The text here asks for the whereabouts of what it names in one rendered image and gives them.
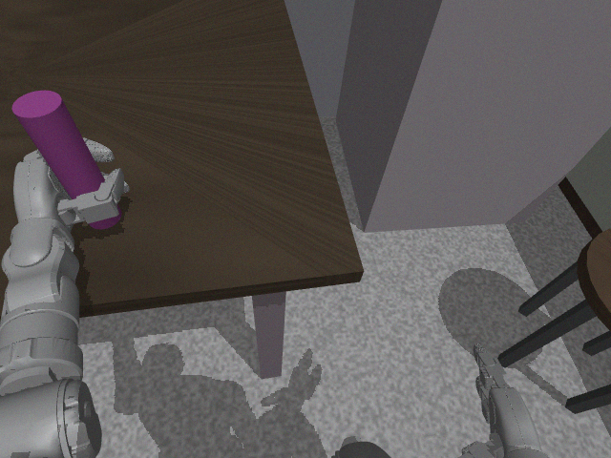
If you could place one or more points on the can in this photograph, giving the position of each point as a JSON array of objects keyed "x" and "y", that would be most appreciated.
[{"x": 49, "y": 124}]

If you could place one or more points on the stool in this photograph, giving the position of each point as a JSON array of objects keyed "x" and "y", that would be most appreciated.
[{"x": 593, "y": 270}]

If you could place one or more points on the left robot hand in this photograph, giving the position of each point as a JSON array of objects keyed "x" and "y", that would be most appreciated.
[{"x": 38, "y": 193}]

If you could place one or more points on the table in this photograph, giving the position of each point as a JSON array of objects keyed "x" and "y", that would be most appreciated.
[{"x": 206, "y": 107}]

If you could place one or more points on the right robot hand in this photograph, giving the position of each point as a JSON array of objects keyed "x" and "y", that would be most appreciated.
[{"x": 511, "y": 424}]

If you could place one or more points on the left robot arm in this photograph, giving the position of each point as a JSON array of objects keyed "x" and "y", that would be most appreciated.
[{"x": 46, "y": 411}]

